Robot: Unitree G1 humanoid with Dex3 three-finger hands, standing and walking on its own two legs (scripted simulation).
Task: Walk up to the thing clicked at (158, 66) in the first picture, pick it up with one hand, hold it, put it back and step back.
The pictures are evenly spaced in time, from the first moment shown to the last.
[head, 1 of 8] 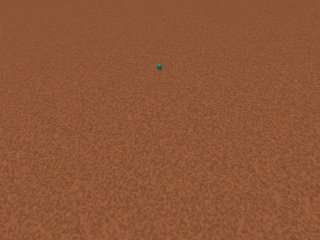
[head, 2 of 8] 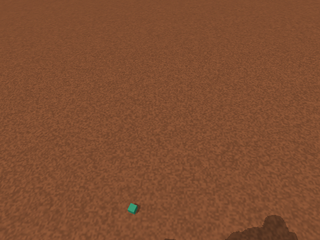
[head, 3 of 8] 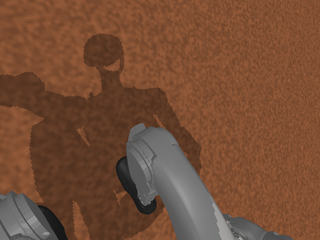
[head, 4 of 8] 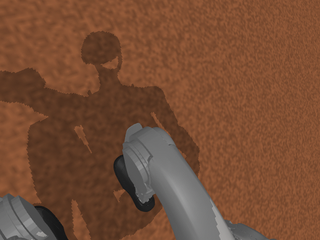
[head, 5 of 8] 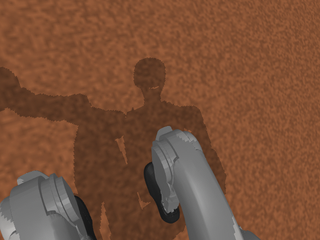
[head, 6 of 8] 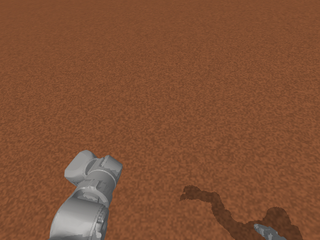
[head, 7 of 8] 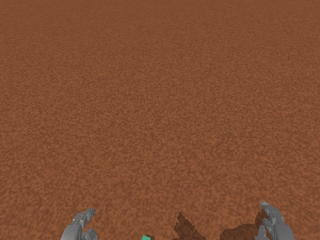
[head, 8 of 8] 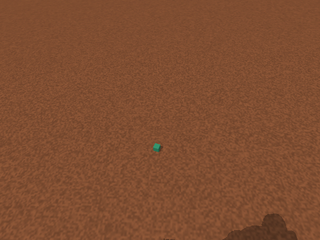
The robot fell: no
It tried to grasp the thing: yes
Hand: left
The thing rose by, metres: 0.41
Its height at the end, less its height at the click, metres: +0.00
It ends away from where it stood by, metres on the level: 0.22
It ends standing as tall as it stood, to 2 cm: yes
